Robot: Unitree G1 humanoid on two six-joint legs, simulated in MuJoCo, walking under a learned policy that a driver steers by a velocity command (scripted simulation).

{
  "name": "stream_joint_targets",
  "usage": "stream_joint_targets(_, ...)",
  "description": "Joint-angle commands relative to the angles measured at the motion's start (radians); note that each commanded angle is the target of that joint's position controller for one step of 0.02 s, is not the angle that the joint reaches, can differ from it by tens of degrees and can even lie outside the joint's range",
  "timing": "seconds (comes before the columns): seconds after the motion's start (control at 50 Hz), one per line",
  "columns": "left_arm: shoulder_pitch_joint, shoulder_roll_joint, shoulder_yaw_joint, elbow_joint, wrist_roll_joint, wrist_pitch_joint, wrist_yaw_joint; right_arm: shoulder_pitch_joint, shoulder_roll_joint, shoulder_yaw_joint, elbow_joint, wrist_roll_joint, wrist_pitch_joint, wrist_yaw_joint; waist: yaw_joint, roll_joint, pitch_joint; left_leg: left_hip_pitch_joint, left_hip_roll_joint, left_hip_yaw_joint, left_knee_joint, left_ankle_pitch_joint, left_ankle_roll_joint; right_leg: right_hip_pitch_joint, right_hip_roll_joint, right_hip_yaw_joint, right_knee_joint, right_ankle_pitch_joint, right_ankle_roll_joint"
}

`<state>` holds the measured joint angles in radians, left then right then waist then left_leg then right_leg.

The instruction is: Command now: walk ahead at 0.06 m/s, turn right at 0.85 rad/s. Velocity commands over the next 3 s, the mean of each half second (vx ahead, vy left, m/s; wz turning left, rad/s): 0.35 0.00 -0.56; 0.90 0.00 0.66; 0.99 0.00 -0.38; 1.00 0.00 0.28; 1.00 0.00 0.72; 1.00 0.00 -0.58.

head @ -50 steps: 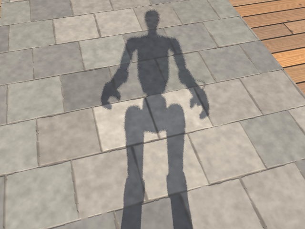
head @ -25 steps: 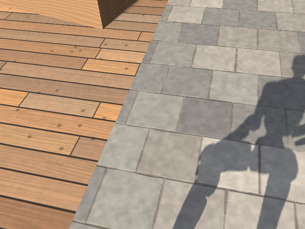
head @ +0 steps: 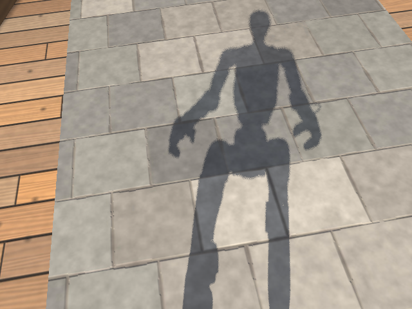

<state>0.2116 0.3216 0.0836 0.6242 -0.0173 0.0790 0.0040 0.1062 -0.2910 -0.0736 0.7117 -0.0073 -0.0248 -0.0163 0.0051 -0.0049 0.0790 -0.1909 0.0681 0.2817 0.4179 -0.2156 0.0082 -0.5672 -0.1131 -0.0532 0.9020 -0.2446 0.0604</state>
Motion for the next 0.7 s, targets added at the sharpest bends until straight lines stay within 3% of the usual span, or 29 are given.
stream_joint_targets(0.02, 0.021, 0.069, 0.021, -0.09, -0.004, 0.01, -0.025, -0.087, -0.177, -0.052, -0.07, 0.021, -0.001, 0.012, 0.015, 0.1, -0.102, 0.045, 0.313, -0.118, -0.112, 0.284, 0.173, 0.122, -0.015, -0.011, -0.089, -0.027, -0.039)
stream_joint_targets(0.08, 0.032, 0.087, 0.041, -0.114, -0.005, 0.012, -0.028, -0.073, -0.18, -0.062, -0.049, 0.046, 0.019, 0.026, 0.038, 0.076, -0.113, 0.083, 0.302, -0.067, 0.046, 0.302, 0.098, 0.214, 0.037, -0.066, -0.268, -0.007, -0.095)
stream_joint_targets(0.1, 0.096, 0.129, 0.063, -0.099, 0.003, 0.006, -0.015, -0.022, -0.151, -0.058, -0.025, 0.048, 0.024, 0.033, 0.061, -0.002, -0.134, 0.036, 0.236, -0.022, 0.21, 0.283, 0.044, 0.336, 0.072, -0.04, -0.369, 0.128, -0.136)
stream_joint_targets(0.12, 0.175, 0.287, 0.11, -0.102, 0.005, -0.005, 0.01, -0.004, -0.125, -0.051, -0.047, 0.021, 0.024, 0.034, 0.072, -0.289, -0.13, -0.219, 0.101, 0.034, 0.554, -0.044, -0.053, 0.518, -0.097, 0.274, -0.465, 0.68, -0.24)
stream_joint_targets(0.14, 0.129, 0.338, 0.102, -0.136, 0.035, -0.029, 0.005, -0.074, -0.086, -0.033, -0.123, -0.008, 0.017, 0.026, 0.034, -0.395, -0.208, -0.494, -0.067, -0.158, 0.812, -0.496, -0.105, 0.595, -0.243, 0.647, -0.519, 0.655, -0.448)
stream_joint_targets(0.16, 0.123, 0.277, 0.087, -0.146, 0.036, -0.063, -0.015, -0.12, -0.141, -0.046, -0.11, -0.007, 0.018, 0.019, 0.079, -0.197, -0.262, -0.534, -0.054, -0.308, 0.895, -0.473, -0.089, 0.596, -0.255, 0.609, -0.562, 0.52, -0.447)
stream_joint_targets(0.18, 0.153, 0.246, 0.077, -0.116, 0.01, -0.086, -0.014, -0.128, -0.125, -0.043, -0.117, 0.016, 0.006, 0.021, 0.062, -0.133, -0.249, -0.556, -0.034, -0.355, 0.85, -0.362, -0.045, 0.594, -0.201, 0.566, -0.592, 0.143, -0.393)
stream_joint_targets(0.2, 0.131, 0.213, 0.069, -0.109, -0.022, -0.091, -0.01, -0.119, -0.128, -0.046, -0.103, 0.02, -0.007, 0.022, 0.04, -0.054, -0.205, -0.571, -0.004, -0.374, 0.759, -0.26, -0.017, 0.562, -0.162, 0.555, -0.634, -0.228, -0.34)
stream_joint_targets(0.22, 0.084, 0.189, 0.056, -0.12, -0.031, -0.089, -0.003, -0.12, -0.155, -0.056, -0.099, 0.015, -0.017, 0.024, 0.022, -0.072, -0.171, -0.551, -0.004, -0.375, 0.676, -0.191, -0.008, 0.509, -0.149, 0.56, -0.67, -0.395, -0.317)
stream_joint_targets(0.24, 0.057, 0.183, 0.047, -0.136, -0.02, -0.09, 0.006, -0.118, -0.155, -0.058, -0.089, 0.014, -0.027, 0.032, 0.01, -0.104, -0.154, -0.513, -0.021, -0.367, 0.647, -0.13, -0.01, 0.469, -0.121, 0.556, -0.694, -0.443, -0.308)
stream_joint_targets(0.26, 0.05, 0.184, 0.044, -0.143, -0.007, -0.094, 0.013, -0.112, -0.15, -0.057, -0.081, 0.016, -0.039, 0.04, 0.004, -0.118, -0.148, -0.495, -0.038, -0.364, 0.601, -0.087, -0.016, 0.462, -0.104, 0.546, -0.705, -0.426, -0.304)
stream_joint_targets(0.3, 0.063, 0.148, 0.026, -0.134, 0.012, -0.11, 0.025, -0.072, -0.128, -0.048, -0.037, 0.018, -0.053, 0.049, 0.009, -0.107, -0.166, -0.478, -0.034, -0.329, 0.501, 0.015, -0.033, 0.502, -0.092, 0.452, -0.699, -0.293, -0.285)
stream_joint_targets(0.34, 0.101, 0.135, 0.017, -0.105, 0.013, -0.124, 0.026, -0.077, -0.085, -0.027, -0.022, 0.014, -0.058, 0.054, 0.033, -0.142, -0.154, -0.431, -0.026, -0.305, 0.392, 0.085, -0.054, 0.492, -0.074, 0.372, -0.701, -0.224, -0.268)
stream_joint_targets(0.38, 0.124, 0.151, 0.017, -0.09, 0.011, -0.132, 0.02, -0.097, -0.084, -0.017, -0.026, 0.024, -0.054, 0.055, 0.057, -0.178, -0.11, -0.425, -0.015, -0.292, 0.341, 0.112, -0.061, 0.466, -0.087, 0.348, -0.725, -0.248, -0.263)
stream_joint_targets(0.4, 0.171, 0.168, 0.018, -0.059, 0.05, -0.124, -0.016, -0.053, -0.077, -0.004, 0.002, -0.074, 0.004, 0.071, 0.06, -0.2, -0.106, -0.419, -0.021, -0.233, 0.353, 0.084, -0.072, 0.452, -0.052, 0.329, -0.78, -0.324, -0.241)
stream_joint_targets(0.44, 0.168, 0.148, 0.013, -0.056, 0.057, -0.121, -0.035, -0.074, -0.11, -0.011, -0.012, -0.041, 0.03, 0.091, 0.067, -0.192, -0.042, -0.444, -0.012, -0.241, 0.337, 0.087, -0.072, 0.432, -0.085, 0.313, -0.807, -0.353, -0.232)
stream_joint_targets(0.48, 0.163, 0.155, 0.014, -0.046, 0.061, -0.128, -0.027, -0.089, -0.117, -0.011, -0.025, -0.019, 0.027, 0.104, 0.066, -0.161, -0.008, -0.48, -0.021, -0.283, 0.33, 0.09, -0.056, 0.451, -0.136, 0.278, -0.82, -0.358, -0.223)
stream_joint_targets(0.54, 0.112, 0.162, 0.019, -0.028, 0.066, -0.146, -0.004, -0.052, -0.123, -0.01, -0.035, -0.015, 0.019, 0.113, 0.019, -0.133, 0.016, -0.494, 0.004, -0.306, 0.327, 0.073, -0.005, 0.506, -0.192, 0.206, -0.839, -0.339, -0.195)
stream_joint_targets(0.6, 0.057, 0.149, 0.019, -0.007, 0.076, -0.153, 0.002, 0.004, -0.128, -0.007, -0.037, -0.013, 0.023, 0.113, -0.017, -0.119, 0.023, -0.399, 0.026, -0.242, 0.292, -0.015, 0.071, 0.516, -0.201, 0.091, -0.836, -0.306, -0.171)
stream_joint_targets(0.62, 0.057, 0.15, 0.019, 0.004, 0.079, -0.151, 0.001, 0.02, -0.129, -0.006, -0.036, -0.011, 0.025, 0.109, -0.019, -0.108, 0.025, -0.352, 0.016, -0.211, 0.284, -0.049, 0.1, 0.514, -0.199, 0.052, -0.811, -0.267, -0.171)
stream_joint_targets(0.64, 0.048, 0.153, 0.018, 0.012, 0.077, -0.148, 0.0, 0.075, -0.128, -0.008, -0.022, -0.009, 0.024, 0.102, -0.044, -0.084, 0.012, -0.261, -0.017, -0.173, 0.261, -0.063, 0.128, 0.495, -0.184, -0.004, -0.728, -0.111, -0.168)
stream_joint_targets(0.66, 0.034, 0.153, 0.016, 0.017, 0.075, -0.142, 0.001, 0.228, -0.138, -0.019, 0.028, -0.012, 0.018, 0.091, -0.114, -0.023, -0.047, -0.083, -0.086, -0.138, 0.223, -0.097, 0.148, 0.45, -0.13, -0.092, -0.487, 0.181, -0.157)
stream_joint_targets(0.68, 0.007, 0.128, 0.003, -0.002, 0.087, -0.135, 0.002, 0.502, -0.199, -0.045, 0.119, -0.02, 0.005, 0.074, -0.221, 0.153, -0.142, 0.166, -0.128, -0.25, 0.157, -0.275, 0.178, 0.302, -0.042, -0.147, -0.027, 0.392, -0.138)
stream_joint_targets(0.7, 0.028, 0.008, -0.038, -0.067, 0.075, -0.15, -0.014, 0.507, -0.331, -0.063, 0.107, -0.016, -0.006, 0.062, -0.15, 0.492, -0.146, 0.312, 0.103, -0.813, -0.111, -0.621, 0.267, -0.066, 0.134, -0.082, 0.274, -0.11, -0.082)
